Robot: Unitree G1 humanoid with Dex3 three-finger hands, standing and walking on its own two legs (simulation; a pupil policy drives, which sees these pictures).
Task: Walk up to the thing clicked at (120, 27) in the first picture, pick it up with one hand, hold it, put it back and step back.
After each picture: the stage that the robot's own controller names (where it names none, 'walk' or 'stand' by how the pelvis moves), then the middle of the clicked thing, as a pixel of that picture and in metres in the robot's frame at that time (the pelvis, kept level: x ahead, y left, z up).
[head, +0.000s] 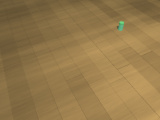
stand; (121, 26) +1.85 -0.48 -0.72
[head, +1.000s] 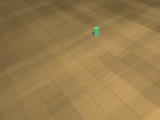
walk; (96, 31) +1.75 -0.01 -0.69
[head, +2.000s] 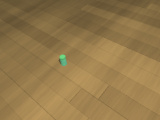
walk; (63, 60) +1.12 +0.32 -0.71
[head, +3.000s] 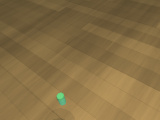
walk; (61, 99) +0.70 +0.32 -0.72
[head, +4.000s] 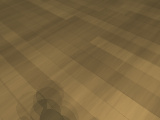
walk; out of the picture +0.46 +0.23 -0.71
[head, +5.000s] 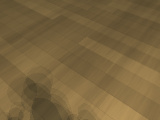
stand; out of the picture +0.35 +0.25 -0.72
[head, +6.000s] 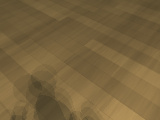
stand; out of the picture +0.34 +0.23 -0.72
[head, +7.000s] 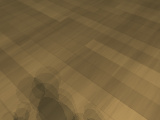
stand; out of the picture +0.35 +0.23 -0.73
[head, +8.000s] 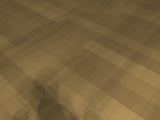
stand; out of the picture +0.35 +0.25 -0.73
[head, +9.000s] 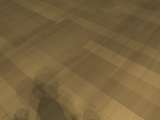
stand; out of the picture +0.34 +0.25 -0.73
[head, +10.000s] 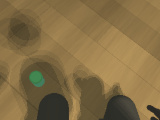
go down; (37, 79) +0.40 +0.25 -0.42
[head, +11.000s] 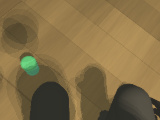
go down; (30, 66) +0.42 +0.26 -0.31
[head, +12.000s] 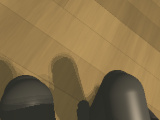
close in; out of the picture +0.40 +0.30 -0.23
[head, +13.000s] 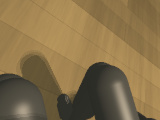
close; out of the picture +0.40 +0.31 -0.22
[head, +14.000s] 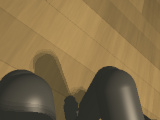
lift; out of the picture +0.36 +0.30 -0.22
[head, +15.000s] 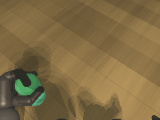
lift; (31, 90) +0.32 +0.20 -0.01
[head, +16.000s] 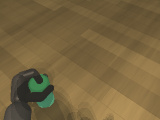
hold; (42, 91) +0.33 +0.17 +0.01
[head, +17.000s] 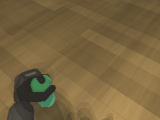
hold; (44, 91) +0.34 +0.17 +0.00
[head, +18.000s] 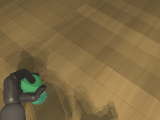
crouch; (34, 90) +0.34 +0.20 -0.06
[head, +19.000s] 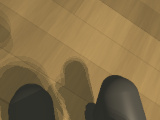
lower; out of the picture +0.46 +0.30 -0.13
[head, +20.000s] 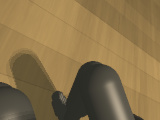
lower; out of the picture +0.42 +0.31 -0.23
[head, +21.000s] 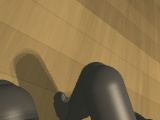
lower; out of the picture +0.41 +0.31 -0.22
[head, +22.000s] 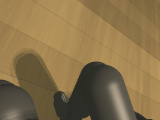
lower; out of the picture +0.41 +0.31 -0.22
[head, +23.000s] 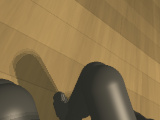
lower; out of the picture +0.41 +0.31 -0.22
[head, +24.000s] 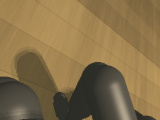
open; out of the picture +0.40 +0.30 -0.23
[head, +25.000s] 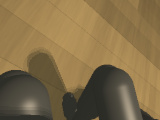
stand; out of the picture +0.40 +0.29 -0.23
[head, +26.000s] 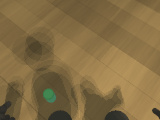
walk; (49, 95) +0.40 +0.22 -0.52
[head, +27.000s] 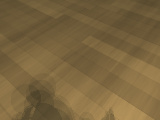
stand; out of the picture +0.37 +0.21 -0.66
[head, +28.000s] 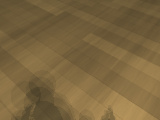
stand; out of the picture +0.37 +0.21 -0.67
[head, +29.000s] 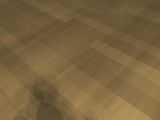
stand; out of the picture +0.39 +0.20 -0.72
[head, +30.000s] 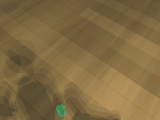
walk; (60, 110) +0.42 +0.16 -0.71
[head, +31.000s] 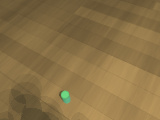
walk; (66, 97) +0.56 +0.21 -0.69
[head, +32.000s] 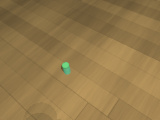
walk; (66, 68) +0.84 +0.24 -0.70
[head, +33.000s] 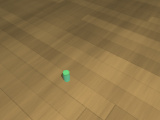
stand; (66, 75) +0.95 +0.22 -0.71
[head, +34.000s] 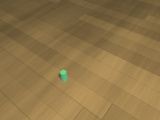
stand; (63, 75) +0.95 +0.25 -0.72
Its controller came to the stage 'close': yes
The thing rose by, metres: 0.71
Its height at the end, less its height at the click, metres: +0.00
